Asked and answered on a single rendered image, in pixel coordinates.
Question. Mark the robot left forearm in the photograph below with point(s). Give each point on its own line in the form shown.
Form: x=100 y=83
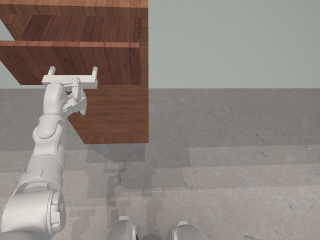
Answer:
x=47 y=162

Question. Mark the robot left shin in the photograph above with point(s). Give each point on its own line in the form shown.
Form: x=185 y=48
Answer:
x=123 y=218

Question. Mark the right robot thigh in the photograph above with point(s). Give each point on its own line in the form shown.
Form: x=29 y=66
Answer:
x=187 y=232

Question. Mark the cabinet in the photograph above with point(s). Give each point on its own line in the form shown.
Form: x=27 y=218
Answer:
x=115 y=114

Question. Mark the drawer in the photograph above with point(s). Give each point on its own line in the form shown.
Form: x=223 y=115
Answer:
x=74 y=45

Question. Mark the robot left upper arm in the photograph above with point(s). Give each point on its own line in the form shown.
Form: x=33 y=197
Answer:
x=36 y=215

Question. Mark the left robot hand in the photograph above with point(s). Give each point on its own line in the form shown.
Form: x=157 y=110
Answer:
x=57 y=102

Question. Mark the handle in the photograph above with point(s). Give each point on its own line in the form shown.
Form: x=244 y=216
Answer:
x=87 y=81

